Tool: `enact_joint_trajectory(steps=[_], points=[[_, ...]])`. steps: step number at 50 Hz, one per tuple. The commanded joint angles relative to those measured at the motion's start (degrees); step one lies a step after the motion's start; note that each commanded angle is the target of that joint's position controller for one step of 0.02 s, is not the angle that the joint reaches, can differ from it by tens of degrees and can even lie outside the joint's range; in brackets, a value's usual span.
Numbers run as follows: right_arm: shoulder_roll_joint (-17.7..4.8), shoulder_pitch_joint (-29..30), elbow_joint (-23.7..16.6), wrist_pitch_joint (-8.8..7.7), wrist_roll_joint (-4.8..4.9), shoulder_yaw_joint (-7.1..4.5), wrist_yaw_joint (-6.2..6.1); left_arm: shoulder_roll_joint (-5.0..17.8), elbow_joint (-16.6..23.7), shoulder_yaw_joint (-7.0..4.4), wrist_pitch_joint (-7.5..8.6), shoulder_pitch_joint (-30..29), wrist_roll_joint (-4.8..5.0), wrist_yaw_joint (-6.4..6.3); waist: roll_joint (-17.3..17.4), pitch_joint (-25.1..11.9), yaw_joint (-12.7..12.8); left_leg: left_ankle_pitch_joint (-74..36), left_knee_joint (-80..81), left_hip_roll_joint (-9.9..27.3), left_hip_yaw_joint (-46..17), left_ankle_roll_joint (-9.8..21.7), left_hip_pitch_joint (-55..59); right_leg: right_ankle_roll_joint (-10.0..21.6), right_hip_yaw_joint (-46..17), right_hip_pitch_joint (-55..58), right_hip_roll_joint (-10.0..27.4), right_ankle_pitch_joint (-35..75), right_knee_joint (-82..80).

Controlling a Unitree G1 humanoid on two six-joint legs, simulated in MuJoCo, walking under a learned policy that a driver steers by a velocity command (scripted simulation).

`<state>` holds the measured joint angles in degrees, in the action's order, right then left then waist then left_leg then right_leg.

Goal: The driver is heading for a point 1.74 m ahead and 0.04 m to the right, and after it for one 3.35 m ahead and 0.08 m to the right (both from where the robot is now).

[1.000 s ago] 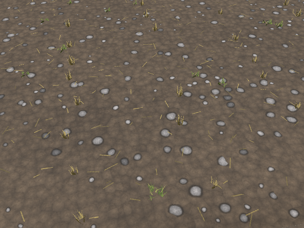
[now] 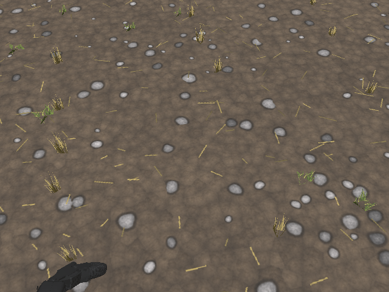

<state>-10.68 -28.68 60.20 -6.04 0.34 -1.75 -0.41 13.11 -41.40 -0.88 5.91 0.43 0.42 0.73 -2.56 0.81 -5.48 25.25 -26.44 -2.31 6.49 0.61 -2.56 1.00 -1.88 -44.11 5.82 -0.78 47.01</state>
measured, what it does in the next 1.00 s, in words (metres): walks ahead: right foot, then left foot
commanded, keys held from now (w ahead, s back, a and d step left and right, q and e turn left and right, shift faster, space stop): shift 1.00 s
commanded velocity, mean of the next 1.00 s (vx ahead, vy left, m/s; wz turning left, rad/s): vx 0.15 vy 0.00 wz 0.00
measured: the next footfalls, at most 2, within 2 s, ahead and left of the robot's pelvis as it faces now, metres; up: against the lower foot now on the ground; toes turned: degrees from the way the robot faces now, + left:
right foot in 0.08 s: +0.33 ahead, -0.10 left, +0.00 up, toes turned +1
left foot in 0.52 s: +0.30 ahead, +0.13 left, +0.00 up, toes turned -2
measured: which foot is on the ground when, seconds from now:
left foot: down 0.00-0.10, up 0.12-0.50, down 0.52-1.00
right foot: up 0.00-0.06, down 0.08-1.00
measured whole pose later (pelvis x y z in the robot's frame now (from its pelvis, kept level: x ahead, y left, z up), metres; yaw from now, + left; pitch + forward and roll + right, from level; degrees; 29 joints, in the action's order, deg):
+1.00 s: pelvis +0.28 +0.01 +0.02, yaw -1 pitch -1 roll +0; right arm -10.6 -12.4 62.2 -1.2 -0.1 -1.8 -2.3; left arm 12.2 -59.1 -2.2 -0.1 8.5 0.0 -1.4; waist 0.1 2.1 -0.1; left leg 16.6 -28.4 0.1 -1.2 -0.5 -10.9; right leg 1.3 -1.2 -13.8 -1.9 -13.4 28.2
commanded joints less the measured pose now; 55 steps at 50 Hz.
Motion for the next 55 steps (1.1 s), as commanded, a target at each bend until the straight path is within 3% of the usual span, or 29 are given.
enact_joint_trajectory(steps=[1,2,3,4,5,6,7,8,9,10,12,15,18,21,23,25,27,28,29,30,31,34,38,55], points=[[-12.89,5.81,-4.24,-0.72,1.82,-2.33,-1.41,3.66,1.73,-1.33,0.86,0.98,-0.58,1.39,4.59,2.32,6.22,-48.05,11.84,11.46,-6.09,7.77,-8.56,1.66,4.58,21.26,-6.30,12.60,-14.86],[-13.26,4.67,-3.60,0.28,1.30,-2.55,-1.59,4.44,0.63,-1.95,1.11,4.12,-0.75,1.68,4.91,0.17,8.01,-51.03,7.81,11.56,-5.73,6.56,-3.27,2.53,5.31,24.36,-8.26,13.24,-17.06],[-13.32,5.52,-3.57,1.31,0.28,-2.63,-1.51,6.37,-2.39,-3.17,1.38,12.09,-0.83,2.11,5.90,-3.73,11.93,-53.54,-0.05,10.70,-4.61,4.93,-0.42,3.64,5.46,31.63,-9.77,14.57,-17.37],[-13.71,8.41,-4.27,2.11,-0.29,-2.74,-1.27,8.10,-5.38,-4.08,0.93,20.20,-1.15,2.19,6.98,-6.64,16.48,-53.30,-10.43,9.58,-3.90,2.76,-1.64,4.14,4.13,39.29,-8.39,17.31,-16.82],[-11.09,7.66,-5.93,2.65,-1.25,-2.30,-1.32,12.93,-7.32,-4.94,0.18,25.29,-1.59,1.58,-2.45,-11.75,16.03,-29.53,-29.28,4.38,-2.95,0.48,-7.98,4.21,-6.26,49.41,0.90,42.55,-14.26],[0.79,-8.86,-3.18,2.49,0.22,0.54,0.04,14.03,-7.02,-3.98,0.75,22.56,-3.96,2.05,-19.58,-21.01,6.35,11.87,-53.87,-5.09,-11.74,-1.80,-22.43,15.87,-29.78,63.16,15.17,58.90,-15.88],[-2.69,-11.03,-1.77,1.96,0.52,0.46,0.60,9.94,-5.13,-3.38,0.79,19.17,-2.73,2.70,-11.92,-26.01,7.05,10.50,-56.42,-3.76,-20.12,-0.68,-22.98,16.95,-33.86,60.97,15.20,49.16,-20.14],[-5.57,-3.63,-3.33,2.10,1.03,-0.29,0.41,7.24,-3.70,-2.60,0.97,12.31,-1.43,3.04,-4.98,-17.80,6.48,8.14,-54.04,-1.28,-17.61,-0.78,-25.23,17.13,-25.98,52.62,13.32,42.04,-21.07],[-7.61,3.68,-4.98,2.37,0.57,-0.88,-0.52,5.38,-3.84,-1.98,0.82,8.20,-0.22,2.98,2.38,-11.77,5.55,4.52,-49.18,1.62,-14.17,-1.06,-26.15,14.96,-20.59,44.43,10.42,35.02,-23.32],[-8.73,7.37,-5.71,2.82,-0.01,-1.55,-1.27,3.72,-4.56,-1.35,1.07,7.91,-0.61,2.74,2.52,-8.69,5.50,2.14,-45.36,3.07,-13.70,-1.15,-24.51,13.62,-17.03,38.31,8.61,39.25,-24.39],[-7.69,7.07,-5.96,4.25,-0.21,-1.77,-1.49,3.52,-6.36,-1.13,1.16,8.38,-1.95,2.25,-0.74,-9.77,3.08,-1.68,-38.07,5.43,-13.90,-1.69,-18.64,11.73,-13.78,34.00,6.76,40.21,-26.42],[-5.24,10.15,-6.39,5.53,-0.27,-1.49,-2.10,5.34,-7.91,-1.46,1.11,8.08,-2.28,1.08,-1.59,-10.78,1.90,-3.50,-26.81,5.77,-12.40,-2.54,-15.03,10.94,-9.24,30.77,5.82,39.74,-28.04],[-6.38,14.55,-6.70,6.78,-0.30,-1.86,-2.58,7.52,-8.52,-2.05,-0.36,7.54,-1.83,-0.30,-1.78,-10.44,2.86,-7.79,-19.18,5.89,-11.28,-2.77,-12.35,9.90,-8.30,27.18,4.98,19.02,-31.45],[-7.07,18.25,-6.60,7.55,-0.23,-2.22,-2.88,7.19,-9.03,-1.92,-1.70,7.44,-1.63,-1.10,-2.69,-5.83,4.52,-10.61,-14.03,6.11,-11.00,-2.22,-12.44,9.45,-10.23,23.52,4.17,-9.99,-36.09],[-6.97,19.51,-6.30,7.12,-0.41,-2.18,-2.98,6.32,-9.67,-1.71,-2.31,7.65,-1.48,-1.40,-3.27,-2.90,4.93,-10.79,-9.20,5.76,-10.33,-1.78,-12.49,9.62,-11.36,23.22,3.79,-18.60,-36.64],[-6.34,18.37,-5.09,6.34,-0.90,-2.00,-2.70,5.22,-10.32,-1.38,-2.93,8.02,-0.81,-1.58,-2.11,-2.27,4.15,-14.96,-0.77,5.18,-8.74,-0.76,-8.70,8.00,-10.62,23.24,2.18,-22.69,-34.71],[-7.98,17.06,-4.54,5.82,-1.66,-1.96,-2.35,4.56,-11.16,-1.17,-3.04,10.32,-0.88,-1.42,0.42,-2.07,4.83,-19.47,2.74,8.53,-11.15,1.08,-5.75,4.94,-9.25,22.89,-0.36,-22.01,-31.17],[-11.59,17.81,-3.64,5.81,-0.74,-2.91,-2.30,4.82,-11.32,-1.59,-3.18,12.95,-0.64,-1.48,6.08,-1.17,7.88,-15.76,1.32,7.69,-10.59,2.13,-8.47,3.82,-5.72,23.66,-3.85,-20.14,-31.25],[-9.07,17.44,-3.25,5.54,-0.44,-2.57,-1.99,5.29,-11.42,-1.64,-3.43,11.01,-0.89,-1.78,6.09,-0.80,6.30,-11.15,3.36,6.85,-10.74,1.79,-12.69,3.01,-3.46,27.58,-4.84,-17.86,-28.89],[-7.33,17.45,-2.80,5.16,-0.68,-2.06,-1.90,5.03,-11.18,-1.69,-3.71,9.87,-0.73,-1.95,6.45,-0.84,6.42,-10.48,4.74,6.87,-11.03,1.18,-14.35,2.84,-2.56,29.65,-5.12,-15.36,-27.24],[-7.35,18.18,-2.72,4.85,-0.85,-1.96,-1.81,4.19,-11.47,-1.57,-3.97,9.91,-0.73,-2.11,6.98,-1.17,6.78,-12.03,5.27,6.79,-11.13,0.60,-14.81,2.93,-2.00,31.26,-5.08,-12.45,-25.89],[-7.38,17.63,-2.06,4.01,-0.63,-1.86,-1.77,4.47,-12.32,-1.77,-4.30,9.98,-1.03,-1.98,6.20,-2.47,6.65,-16.57,4.49,6.54,-10.96,0.45,-13.17,3.13,-1.17,33.19,-5.26,-5.35,-23.60],[-7.17,15.73,-0.88,3.91,-0.40,-1.61,-1.87,4.52,-13.09,-1.99,-4.66,8.84,-0.61,-1.87,4.82,-2.84,5.86,-20.30,3.23,6.06,-10.50,0.93,-11.46,3.07,-1.12,33.94,-5.06,-1.10,-22.32],[-5.52,13.46,1.31,4.87,-0.47,-0.94,-2.14,4.19,-17.44,-2.31,-5.82,8.95,-0.33,-2.62,3.02,-0.10,5.46,-19.03,2.92,4.30,-8.86,0.89,-10.38,2.02,-1.51,33.57,-4.74,-2.15,-22.22]])
Keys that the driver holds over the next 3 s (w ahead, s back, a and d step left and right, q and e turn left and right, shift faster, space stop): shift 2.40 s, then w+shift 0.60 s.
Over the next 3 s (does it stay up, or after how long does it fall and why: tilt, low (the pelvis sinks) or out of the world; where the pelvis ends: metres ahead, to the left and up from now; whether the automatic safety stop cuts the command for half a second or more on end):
stays up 0.50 -0.05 0.01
